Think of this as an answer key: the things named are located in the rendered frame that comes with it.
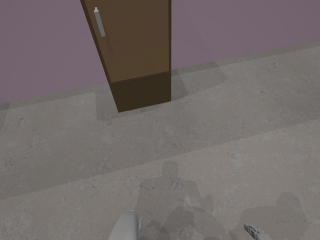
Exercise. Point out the handle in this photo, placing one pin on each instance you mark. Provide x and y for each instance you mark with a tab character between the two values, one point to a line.
99	22

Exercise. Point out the cupboard door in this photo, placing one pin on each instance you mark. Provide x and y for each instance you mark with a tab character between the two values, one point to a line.
136	41

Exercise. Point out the right robot hand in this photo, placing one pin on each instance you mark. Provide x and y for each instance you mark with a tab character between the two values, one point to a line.
256	232

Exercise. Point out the robot left thigh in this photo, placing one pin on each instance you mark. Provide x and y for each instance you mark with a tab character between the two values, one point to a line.
127	227

